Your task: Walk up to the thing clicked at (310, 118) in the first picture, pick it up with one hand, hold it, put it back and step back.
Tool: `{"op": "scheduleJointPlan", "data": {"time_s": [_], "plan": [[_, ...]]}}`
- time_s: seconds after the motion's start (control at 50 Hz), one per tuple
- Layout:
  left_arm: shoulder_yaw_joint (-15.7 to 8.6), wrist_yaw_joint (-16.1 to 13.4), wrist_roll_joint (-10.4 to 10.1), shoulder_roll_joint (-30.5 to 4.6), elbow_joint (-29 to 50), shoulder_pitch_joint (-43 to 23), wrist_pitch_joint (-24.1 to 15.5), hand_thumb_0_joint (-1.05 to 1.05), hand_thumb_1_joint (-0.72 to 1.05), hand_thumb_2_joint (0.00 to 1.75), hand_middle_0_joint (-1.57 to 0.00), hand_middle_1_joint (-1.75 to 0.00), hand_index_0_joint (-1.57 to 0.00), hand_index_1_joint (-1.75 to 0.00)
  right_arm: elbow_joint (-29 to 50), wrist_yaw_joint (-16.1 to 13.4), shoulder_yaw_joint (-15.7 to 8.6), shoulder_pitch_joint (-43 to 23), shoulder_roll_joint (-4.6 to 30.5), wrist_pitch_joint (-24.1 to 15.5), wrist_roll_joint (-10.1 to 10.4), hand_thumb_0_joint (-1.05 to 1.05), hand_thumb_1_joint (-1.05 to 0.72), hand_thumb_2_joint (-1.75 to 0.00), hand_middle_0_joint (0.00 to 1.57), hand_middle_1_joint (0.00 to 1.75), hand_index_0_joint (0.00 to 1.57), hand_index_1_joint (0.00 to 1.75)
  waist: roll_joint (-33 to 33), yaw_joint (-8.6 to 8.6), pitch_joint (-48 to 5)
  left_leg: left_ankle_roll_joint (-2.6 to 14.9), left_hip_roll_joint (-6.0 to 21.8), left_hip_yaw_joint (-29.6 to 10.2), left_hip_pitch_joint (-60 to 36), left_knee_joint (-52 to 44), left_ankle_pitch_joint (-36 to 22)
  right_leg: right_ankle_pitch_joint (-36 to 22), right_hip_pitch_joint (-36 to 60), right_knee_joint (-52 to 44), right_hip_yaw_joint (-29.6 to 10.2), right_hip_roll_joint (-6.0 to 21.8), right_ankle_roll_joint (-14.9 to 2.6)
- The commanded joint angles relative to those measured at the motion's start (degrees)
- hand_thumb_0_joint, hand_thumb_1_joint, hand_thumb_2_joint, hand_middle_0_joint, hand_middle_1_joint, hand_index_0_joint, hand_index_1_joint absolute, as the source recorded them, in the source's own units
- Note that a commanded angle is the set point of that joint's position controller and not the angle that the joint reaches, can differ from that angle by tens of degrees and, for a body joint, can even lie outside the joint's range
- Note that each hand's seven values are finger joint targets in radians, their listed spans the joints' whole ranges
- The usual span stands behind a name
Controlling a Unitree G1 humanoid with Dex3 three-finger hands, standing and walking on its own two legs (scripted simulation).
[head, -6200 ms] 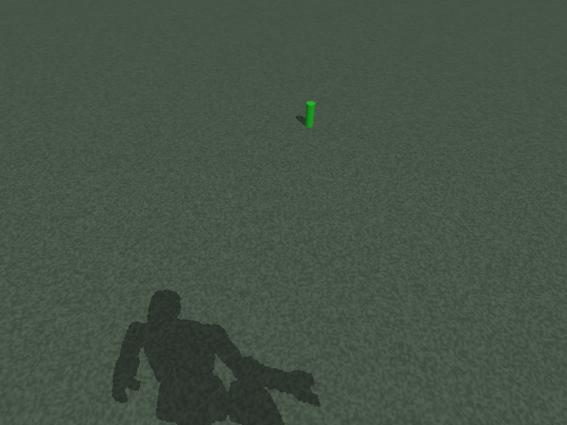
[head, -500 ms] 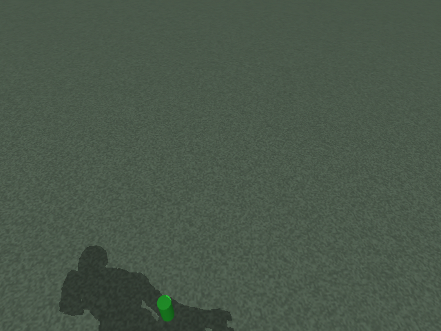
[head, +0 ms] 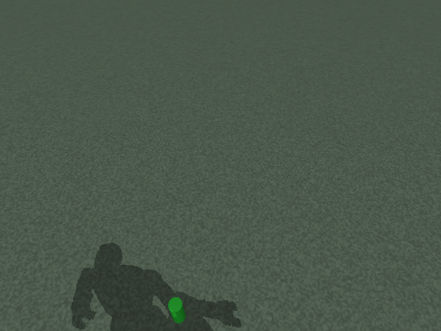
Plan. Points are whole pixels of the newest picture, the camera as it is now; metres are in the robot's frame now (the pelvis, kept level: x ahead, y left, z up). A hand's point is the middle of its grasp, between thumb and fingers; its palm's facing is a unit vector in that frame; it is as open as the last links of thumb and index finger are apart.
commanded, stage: walk up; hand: left
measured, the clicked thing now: (177, 310) +0.38 +0.18 -0.71
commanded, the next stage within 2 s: stand in 0.48 s
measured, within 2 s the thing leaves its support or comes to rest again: neither
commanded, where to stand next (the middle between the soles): +0.03 -0.02 m, yaw -2 degrees
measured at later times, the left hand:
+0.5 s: hand out of the picture +0.09 +0.25 -0.16, palm faces -0.01 -0.94 -0.34, open 7.4 cm
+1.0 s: hand out of the picture +0.07 +0.25 -0.15, palm faces -0.01 -0.94 -0.34, open 7.4 cm
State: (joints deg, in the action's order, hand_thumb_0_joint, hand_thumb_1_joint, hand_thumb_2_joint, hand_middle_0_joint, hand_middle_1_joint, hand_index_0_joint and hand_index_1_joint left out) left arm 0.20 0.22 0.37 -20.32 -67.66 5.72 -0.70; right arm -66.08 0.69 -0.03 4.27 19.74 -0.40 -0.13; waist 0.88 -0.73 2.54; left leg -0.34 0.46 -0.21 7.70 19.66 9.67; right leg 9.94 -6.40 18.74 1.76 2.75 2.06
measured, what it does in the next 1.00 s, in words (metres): stands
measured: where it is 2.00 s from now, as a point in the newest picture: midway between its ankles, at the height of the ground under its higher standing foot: outside the picture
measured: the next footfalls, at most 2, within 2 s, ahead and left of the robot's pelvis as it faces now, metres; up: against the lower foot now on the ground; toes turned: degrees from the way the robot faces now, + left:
none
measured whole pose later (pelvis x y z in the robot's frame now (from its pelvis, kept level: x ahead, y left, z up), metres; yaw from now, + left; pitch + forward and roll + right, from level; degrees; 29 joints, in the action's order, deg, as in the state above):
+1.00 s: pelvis +0.00 -0.01 +0.00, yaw +0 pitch -3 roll +0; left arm 0.2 0.3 0.5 -20.1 -65.1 5.8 -0.3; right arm -65.7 0.3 0.3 5.1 20.2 -0.4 -0.4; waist 0.2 0.0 2.7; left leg -1.1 1.0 -0.8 6.8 17.8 8.4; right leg 9.2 -5.7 17.6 2.4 2.2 1.4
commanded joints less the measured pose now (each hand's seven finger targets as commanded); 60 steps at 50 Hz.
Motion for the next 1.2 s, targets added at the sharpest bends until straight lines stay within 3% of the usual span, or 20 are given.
{"op": "scheduleJointPlan", "data": {"time_s": [0.0, 0.32, 0.44, 0.46, 0.62, 0.7, 0.8, 0.86, 0.98, 1.08, 1.18], "plan": [[-2.44, -0.69, 0.17, -11.71, 3.59, -3.58, -1.6, 0.0, 0.9, 0.9, -0.2, -0.3, -0.2, -0.3, 3.32, -0.64, -2.64, -2.6, 12.78, -1.01, -0.12, 0.0, -0.9, -0.9, 0.2, 0.3, 0.2, 0.3, -1.66, 0.7, -4.88, 1.92, 6.48, -4.81, -1.87, -3.1, -6.52, -5.15, 0.59, -3.23, -3.77, 4.86, -2.18], [-2.9, -0.81, 0.46, -11.69, 4.33, -3.68, -1.32, 0.0, 0.9, 0.9, -0.2, -0.3, -0.2, -0.3, 3.31, -0.78, -2.65, -2.22, 12.33, -0.94, -0.32, 0.0, -0.9, -0.9, 0.2, 0.3, 0.2, 0.3, -0.27, 0.69, -4.23, 1.6, 6.16, -4.88, -0.04, -4.07, -5.82, -5.88, 2.5, -2.97, -3.63, 5.01, -2.23], [-3.05, -0.85, 0.45, -11.49, 4.55, -4.0, -1.27, 0.0, 0.9, 0.9, -0.2, -0.3, -0.2, -0.3, 3.44, -0.87, -2.78, -1.54, 12.23, -1.0, -0.36, 0.0, -0.9, -0.9, 0.2, 0.3, 0.2, 0.3, -0.74, 0.93, -4.14, 1.58, 6.11, -4.67, -0.49, -3.68, -7.12, -6.42, 2.43, -3.02, -3.38, 4.83, -2.29], [-2.89, -0.96, 0.26, -11.96, 5.03, -3.68, -1.23, 0.0, 0.9, 0.9, -0.2, -0.3, -0.2, -0.3, 4.19, -1.02, -2.56, -2.73, 12.36, -1.12, -0.4, 0.0, -0.9, -0.9, 0.2, 0.3, 0.2, 0.3, -1.29, 0.64, -3.23, 1.22, 7.13, -5.53, -0.57, -3.72, -11.51, -8.46, 1.67, -2.69, -3.77, 5.45, -2.29], [-2.73, -0.77, 0.12, -11.78, 5.68, -3.25, -1.2, 0.0, 0.9, 0.9, -0.2, -0.3, -0.2, -0.3, 4.04, -1.06, -2.45, -1.92, 12.84, -1.2, -0.29, 0.0, -0.9, -0.9, 0.2, 0.3, 0.2, 0.3, -0.77, 0.89, -6.61, 0.95, 7.23, -4.97, -2.47, -3.2, -11.85, -9.47, 3.42, -3.22, -4.04, 5.73, -2.36], [-2.66, -0.75, 0.13, -11.96, 5.62, -3.47, -0.98, 0.0, 0.9, 0.9, -0.2, -0.3, -0.2, -0.3, 3.78, -1.05, -2.17, -2.12, 12.4, -1.03, -0.28, 0.0, -0.9, -0.9, 0.2, 0.3, 0.2, 0.3, -0.91, 1.0, -4.57, 0.66, 6.93, -5.15, -1.17, -4.21, -7.25, -5.25, 2.04, -3.97, -4.12, 5.43, -2.38], [-2.59, -0.7, 0.17, -12.06, 5.8, -2.98, -1.08, 0.0, 0.9, 0.9, -0.2, -0.3, -0.2, -0.3, 3.84, -0.98, -2.25, -1.84, 12.7, -1.13, -0.34, 0.0, -0.9, -0.9, 0.2, 0.3, 0.2, 0.3, -0.91, 1.09, -5.39, 0.91, 7.23, -5.12, -1.75, -3.85, -9.43, -7.48, 2.6, -3.71, -4.14, 5.6, -2.34], [-2.54, -0.59, 0.21, -11.93, 5.83, -3.29, -0.93, 0.0, 0.9, 0.9, -0.2, -0.3, -0.2, -0.3, 3.67, -0.96, -2.04, -1.43, 12.48, -1.14, -0.42, 0.0, -0.9, -0.9, 0.2, 0.3, 0.2, 0.3, -0.66, 1.17, -3.86, 0.85, 7.08, -5.13, -0.08, -4.59, -6.48, -4.46, 1.91, -4.12, -4.17, 5.45, -2.35], [-2.6, -0.5, 0.19, -12.2, 5.74, -1.77, -0.91, 0.0, 0.9, 0.9, -0.2, -0.3, -0.2, -0.3, 3.96, -0.9, -2.16, -1.77, 12.74, -1.3, -0.35, 0.0, -0.9, -0.9, 0.2, 0.3, 0.2, 0.3, -0.52, 0.71, -3.82, 0.84, 7.08, -5.41, -1.52, -4.95, -6.16, -3.18, 0.75, -3.89, -4.14, 5.35, -2.62], [-2.56, -0.4, 0.31, -12.1, 5.77, -1.96, -0.85, 0.0, 0.9, 0.9, -0.2, -0.3, -0.2, -0.3, 3.88, -0.81, -2.12, -1.25, 12.66, -1.12, -0.44, 0.0, -0.9, -0.9, 0.2, 0.3, 0.2, 0.3, -0.65, 0.85, -2.56, 1.02, 6.89, -5.65, 0.37, -5.3, -1.63, 0.05, 0.16, -4.49, -4.42, 5.3, -2.7], [-2.55, -0.44, 0.34, -12.21, 6.0, -1.43, -1.15, 0.0, 0.9, 0.9, -0.2, -0.3, -0.2, -0.3, 4.0, -0.76, -2.19, -0.89, 12.88, -1.19, -0.45, 0.0, -0.9, -0.9, 0.2, 0.3, 0.2, 0.3, -0.91, 0.92, -3.94, 1.24, 7.03, -5.65, -0.65, -4.32, -5.04, -3.18, 0.89, -4.23, -4.58, 5.54, -2.59]]}}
